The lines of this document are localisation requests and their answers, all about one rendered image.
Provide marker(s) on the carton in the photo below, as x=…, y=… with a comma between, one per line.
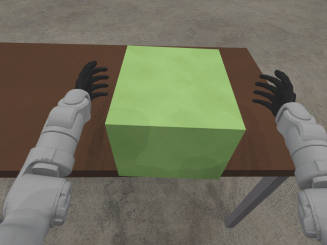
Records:
x=173, y=114

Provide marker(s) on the right robot hand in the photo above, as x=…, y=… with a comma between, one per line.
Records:
x=283, y=92

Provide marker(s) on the left robot hand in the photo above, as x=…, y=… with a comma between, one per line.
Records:
x=85, y=80

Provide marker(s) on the table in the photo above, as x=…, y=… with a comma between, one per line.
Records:
x=34, y=77

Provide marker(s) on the left robot forearm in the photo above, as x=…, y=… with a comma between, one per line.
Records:
x=54, y=153

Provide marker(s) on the right robot forearm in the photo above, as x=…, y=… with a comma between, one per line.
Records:
x=307, y=144

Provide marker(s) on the left robot upper arm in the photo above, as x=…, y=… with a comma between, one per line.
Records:
x=37, y=204

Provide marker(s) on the right robot upper arm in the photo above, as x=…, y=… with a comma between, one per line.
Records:
x=312, y=213

